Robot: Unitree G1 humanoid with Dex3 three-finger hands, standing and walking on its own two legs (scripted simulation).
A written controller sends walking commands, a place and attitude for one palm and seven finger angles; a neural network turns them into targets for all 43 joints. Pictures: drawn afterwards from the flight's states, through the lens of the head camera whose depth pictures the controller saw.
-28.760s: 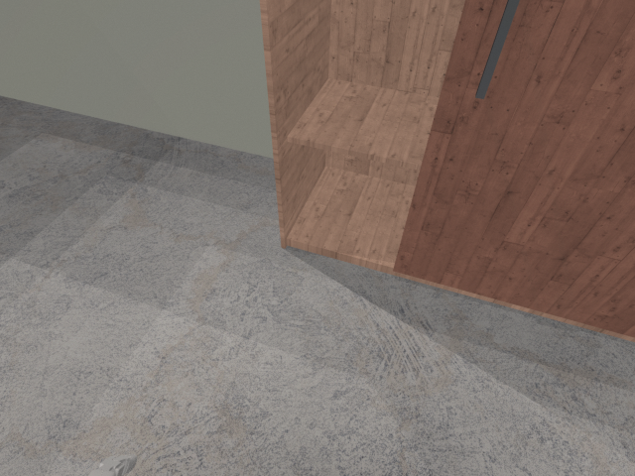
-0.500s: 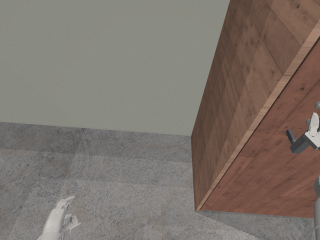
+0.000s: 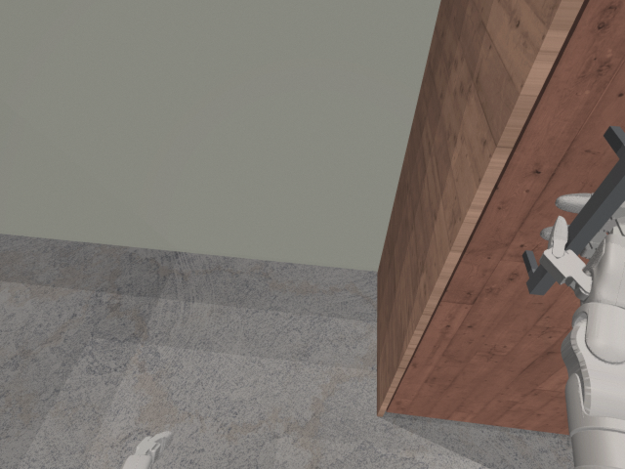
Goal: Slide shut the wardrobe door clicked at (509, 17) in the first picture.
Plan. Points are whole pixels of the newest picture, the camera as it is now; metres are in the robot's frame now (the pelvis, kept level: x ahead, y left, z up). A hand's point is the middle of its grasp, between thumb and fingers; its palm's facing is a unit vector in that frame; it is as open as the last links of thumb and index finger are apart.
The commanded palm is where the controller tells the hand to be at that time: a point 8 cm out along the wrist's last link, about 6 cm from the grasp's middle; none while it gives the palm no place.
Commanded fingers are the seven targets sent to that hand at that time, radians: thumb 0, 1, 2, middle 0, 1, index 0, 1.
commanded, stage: stop walking and hold the door there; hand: right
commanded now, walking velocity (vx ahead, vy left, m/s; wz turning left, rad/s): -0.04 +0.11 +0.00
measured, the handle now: (571, 221) +0.38 -0.28 +0.15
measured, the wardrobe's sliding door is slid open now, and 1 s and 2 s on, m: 0.00 0.00 0.00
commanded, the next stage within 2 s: loosen the grip on the handle in 0.74 s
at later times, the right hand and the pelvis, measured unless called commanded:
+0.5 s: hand (550, 253) +0.35 -0.25 +0.13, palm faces +0.50 +0.83 -0.24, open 5.5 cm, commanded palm +0.30 -0.27 +0.12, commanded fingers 0.00 -0.90 -0.90 0.45 1.40 0.45 1.40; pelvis +0.03 +0.04 +0.00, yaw +1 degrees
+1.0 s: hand (559, 242) +0.36 -0.26 +0.14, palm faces +0.50 +0.85 -0.16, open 6.9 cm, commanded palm +0.30 -0.28 +0.14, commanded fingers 0.00 0.19 -0.38 0.45 1.40 0.45 1.40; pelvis +0.03 +0.04 +0.00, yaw +0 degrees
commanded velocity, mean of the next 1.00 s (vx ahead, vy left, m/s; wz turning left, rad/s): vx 0.00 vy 0.00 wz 0.00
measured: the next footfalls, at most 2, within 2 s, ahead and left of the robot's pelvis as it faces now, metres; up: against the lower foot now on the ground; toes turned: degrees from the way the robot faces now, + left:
left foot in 0.14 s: +0.08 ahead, +0.14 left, +0.00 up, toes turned +1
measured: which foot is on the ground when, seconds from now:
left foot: up 0.00-0.12, down 0.14-1.00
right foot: down 0.00-1.00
